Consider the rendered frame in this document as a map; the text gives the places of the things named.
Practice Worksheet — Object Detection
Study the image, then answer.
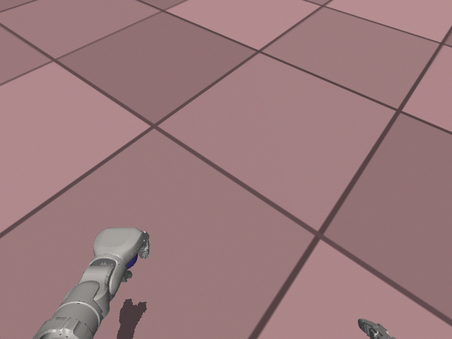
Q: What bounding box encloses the left robot arm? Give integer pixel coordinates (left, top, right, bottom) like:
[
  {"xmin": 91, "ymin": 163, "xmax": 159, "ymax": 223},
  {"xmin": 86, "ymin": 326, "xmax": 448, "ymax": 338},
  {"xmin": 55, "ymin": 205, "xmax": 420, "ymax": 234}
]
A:
[{"xmin": 32, "ymin": 254, "xmax": 126, "ymax": 339}]

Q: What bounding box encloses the left robot hand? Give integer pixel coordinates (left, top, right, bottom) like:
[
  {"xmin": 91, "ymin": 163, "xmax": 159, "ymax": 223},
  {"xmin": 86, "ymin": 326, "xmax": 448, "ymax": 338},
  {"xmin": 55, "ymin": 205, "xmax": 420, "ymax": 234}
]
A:
[{"xmin": 93, "ymin": 227, "xmax": 150, "ymax": 283}]

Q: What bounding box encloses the right robot hand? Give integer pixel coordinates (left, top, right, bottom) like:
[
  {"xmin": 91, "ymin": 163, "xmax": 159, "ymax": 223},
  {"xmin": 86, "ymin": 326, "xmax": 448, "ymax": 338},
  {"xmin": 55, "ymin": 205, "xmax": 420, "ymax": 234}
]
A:
[{"xmin": 358, "ymin": 319, "xmax": 396, "ymax": 339}]

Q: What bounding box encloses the ball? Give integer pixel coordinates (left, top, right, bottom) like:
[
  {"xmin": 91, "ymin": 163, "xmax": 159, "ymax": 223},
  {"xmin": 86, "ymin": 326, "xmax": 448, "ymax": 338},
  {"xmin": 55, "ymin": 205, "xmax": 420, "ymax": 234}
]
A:
[{"xmin": 126, "ymin": 254, "xmax": 138, "ymax": 269}]

